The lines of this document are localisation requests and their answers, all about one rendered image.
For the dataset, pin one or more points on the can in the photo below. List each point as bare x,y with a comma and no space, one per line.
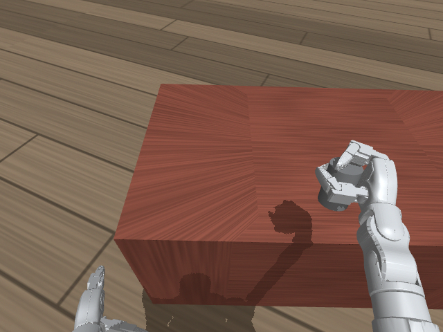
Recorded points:
350,174

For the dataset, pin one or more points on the left robot hand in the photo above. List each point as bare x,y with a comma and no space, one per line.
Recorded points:
91,307

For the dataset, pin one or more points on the right robot arm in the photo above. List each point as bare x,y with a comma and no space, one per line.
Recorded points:
397,296

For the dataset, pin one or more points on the right robot hand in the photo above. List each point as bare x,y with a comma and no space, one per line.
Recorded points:
378,182

